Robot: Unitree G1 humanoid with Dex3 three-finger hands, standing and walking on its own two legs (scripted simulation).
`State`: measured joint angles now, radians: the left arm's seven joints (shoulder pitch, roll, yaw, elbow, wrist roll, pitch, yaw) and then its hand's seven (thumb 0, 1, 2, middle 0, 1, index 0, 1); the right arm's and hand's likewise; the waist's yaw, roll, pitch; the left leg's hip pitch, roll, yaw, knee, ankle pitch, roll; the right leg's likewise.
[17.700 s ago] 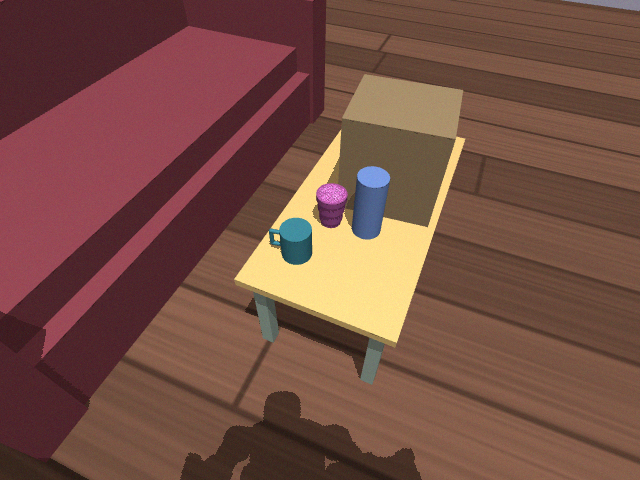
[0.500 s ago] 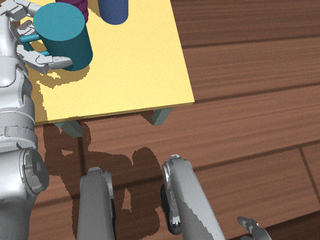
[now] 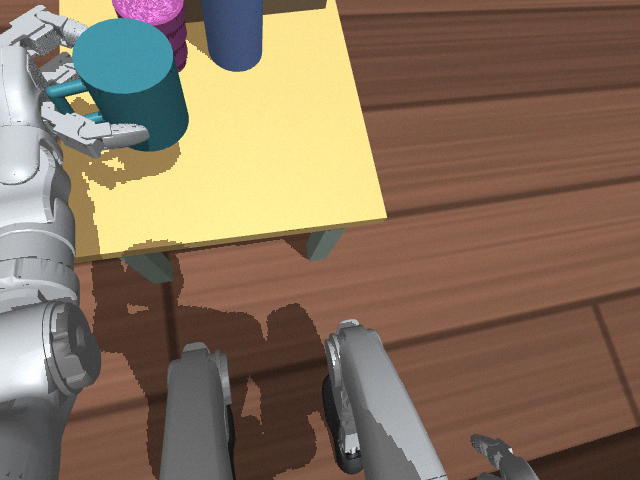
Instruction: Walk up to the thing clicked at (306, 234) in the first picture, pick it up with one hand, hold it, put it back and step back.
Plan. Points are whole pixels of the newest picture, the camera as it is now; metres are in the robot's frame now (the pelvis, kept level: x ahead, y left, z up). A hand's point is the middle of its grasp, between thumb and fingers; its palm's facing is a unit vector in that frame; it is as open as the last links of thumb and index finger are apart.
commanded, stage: lift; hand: left
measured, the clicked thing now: (121, 94) +0.54 +0.16 +0.02
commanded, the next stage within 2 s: hold in 1.58 s
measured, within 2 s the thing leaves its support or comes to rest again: neither
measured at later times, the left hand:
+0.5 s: hand (45, 89) +0.49 +0.19 +0.10, palm faces +0.07 -1.00 -0.05, open 11.1 cm
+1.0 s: hand out of the picture +0.43 +0.19 +0.19, palm faces +0.08 -1.00 -0.04, open 11.1 cm
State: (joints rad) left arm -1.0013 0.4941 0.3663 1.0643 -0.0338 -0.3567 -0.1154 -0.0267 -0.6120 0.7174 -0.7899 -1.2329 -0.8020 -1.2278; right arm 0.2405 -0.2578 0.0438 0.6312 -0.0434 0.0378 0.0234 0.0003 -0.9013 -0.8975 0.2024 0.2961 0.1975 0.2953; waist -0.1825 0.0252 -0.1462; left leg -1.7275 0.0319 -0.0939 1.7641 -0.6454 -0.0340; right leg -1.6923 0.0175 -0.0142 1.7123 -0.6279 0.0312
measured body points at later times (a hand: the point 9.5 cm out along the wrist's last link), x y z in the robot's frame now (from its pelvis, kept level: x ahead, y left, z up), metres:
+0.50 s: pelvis +0.01 +0.00 +0.07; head +0.17 +0.03 +0.49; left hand +0.48 +0.24 +0.10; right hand +0.08 -0.26 -0.05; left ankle +0.06 +0.13 -0.49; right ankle +0.07 -0.14 -0.49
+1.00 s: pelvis +0.03 +0.00 +0.15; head +0.13 +0.02 +0.59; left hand +0.42 +0.24 +0.19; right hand +0.15 -0.25 +0.04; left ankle +0.06 +0.13 -0.49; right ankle +0.07 -0.14 -0.49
